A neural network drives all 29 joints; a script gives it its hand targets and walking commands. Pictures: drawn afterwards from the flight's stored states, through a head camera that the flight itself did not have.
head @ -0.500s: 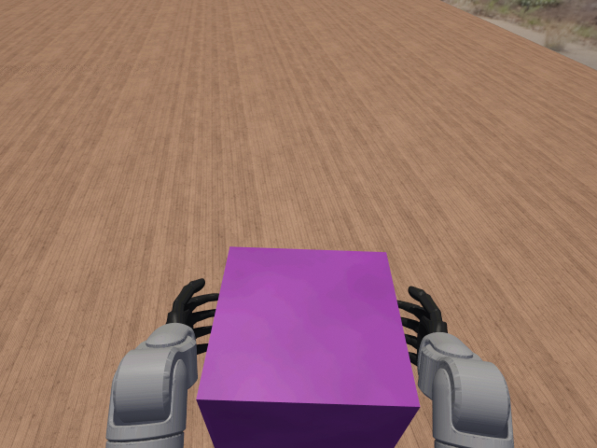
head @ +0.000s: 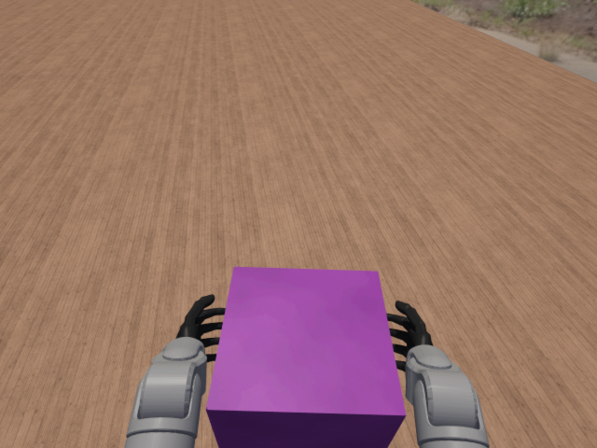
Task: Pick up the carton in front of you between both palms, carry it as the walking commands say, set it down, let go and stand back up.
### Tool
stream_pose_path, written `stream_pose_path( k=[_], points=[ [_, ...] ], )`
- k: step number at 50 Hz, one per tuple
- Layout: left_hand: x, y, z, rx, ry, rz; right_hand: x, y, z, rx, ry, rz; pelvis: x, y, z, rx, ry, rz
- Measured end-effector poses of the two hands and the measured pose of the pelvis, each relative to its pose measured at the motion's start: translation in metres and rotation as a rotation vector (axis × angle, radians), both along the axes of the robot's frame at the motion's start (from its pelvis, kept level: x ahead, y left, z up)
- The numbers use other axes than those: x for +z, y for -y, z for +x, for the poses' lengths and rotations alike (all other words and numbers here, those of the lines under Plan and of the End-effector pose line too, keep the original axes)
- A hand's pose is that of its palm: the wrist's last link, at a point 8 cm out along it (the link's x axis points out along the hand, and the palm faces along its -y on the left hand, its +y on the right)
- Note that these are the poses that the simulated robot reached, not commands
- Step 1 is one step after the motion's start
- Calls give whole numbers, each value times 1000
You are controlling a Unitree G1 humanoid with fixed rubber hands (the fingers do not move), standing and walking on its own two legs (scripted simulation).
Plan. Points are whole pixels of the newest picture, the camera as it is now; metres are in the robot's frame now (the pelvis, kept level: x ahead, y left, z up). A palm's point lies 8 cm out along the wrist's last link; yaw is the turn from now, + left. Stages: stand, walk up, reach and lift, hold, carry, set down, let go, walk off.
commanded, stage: carry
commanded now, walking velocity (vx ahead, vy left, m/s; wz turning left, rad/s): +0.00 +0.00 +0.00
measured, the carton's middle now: (302, 375) +0.28 +0.00 -0.04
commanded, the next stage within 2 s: hold in 0.40 s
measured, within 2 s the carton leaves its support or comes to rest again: neither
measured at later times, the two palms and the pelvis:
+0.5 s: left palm (192, 356) +0.26 +0.14 +0.04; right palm (423, 364) +0.26 -0.16 +0.04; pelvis -0.01 +0.00 +0.00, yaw -1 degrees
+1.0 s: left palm (191, 361) +0.25 +0.14 +0.05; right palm (434, 380) +0.23 -0.16 +0.05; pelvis -0.04 +0.01 +0.00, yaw -3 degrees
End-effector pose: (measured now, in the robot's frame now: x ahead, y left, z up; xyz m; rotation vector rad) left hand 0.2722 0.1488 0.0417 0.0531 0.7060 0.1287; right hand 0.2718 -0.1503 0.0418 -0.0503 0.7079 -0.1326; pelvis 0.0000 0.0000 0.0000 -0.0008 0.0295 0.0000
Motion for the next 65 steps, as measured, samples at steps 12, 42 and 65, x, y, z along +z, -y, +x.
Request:
stream_pose_path(
  k=[12, 42, 65],
  points=[
    [-4, 2, 9, -2, 61, 0, -5, 2, 8, -3, 61, 1, 0, 2, -12, -2, -6, -1],
    [6, 8, -23, -34, 46, -3, 8, 8, -31, -23, 44, -13, 6, 0, -38, -35, 177, -2],
    [12, 9, -2, -72, 51, -27, 13, 9, -24, -76, 47, -6, 6, -12, -29, -76, 169, -3]
  ],
)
